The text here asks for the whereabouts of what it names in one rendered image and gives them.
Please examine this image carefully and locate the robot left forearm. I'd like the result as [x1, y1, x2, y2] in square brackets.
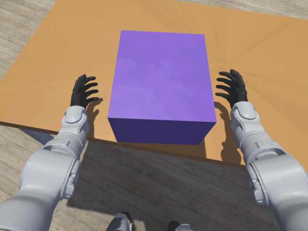
[19, 105, 90, 190]

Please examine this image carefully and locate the robot right forearm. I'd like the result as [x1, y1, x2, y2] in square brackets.
[230, 101, 308, 184]

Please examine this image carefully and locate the table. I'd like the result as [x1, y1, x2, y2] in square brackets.
[0, 0, 308, 174]

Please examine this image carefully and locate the robot right hand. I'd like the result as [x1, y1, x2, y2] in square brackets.
[215, 69, 248, 109]

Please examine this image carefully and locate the right robot shin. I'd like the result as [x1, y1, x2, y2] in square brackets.
[176, 224, 190, 230]

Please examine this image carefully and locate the carton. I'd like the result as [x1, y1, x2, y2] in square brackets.
[107, 30, 217, 145]

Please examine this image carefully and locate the robot left hand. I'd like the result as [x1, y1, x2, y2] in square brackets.
[70, 74, 99, 109]

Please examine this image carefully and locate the robot left foot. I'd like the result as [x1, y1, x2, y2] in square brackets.
[122, 212, 131, 223]

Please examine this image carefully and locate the robot left upper arm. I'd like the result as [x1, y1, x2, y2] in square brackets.
[0, 149, 81, 231]

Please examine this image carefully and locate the robot right upper arm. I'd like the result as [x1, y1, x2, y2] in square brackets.
[245, 154, 308, 231]

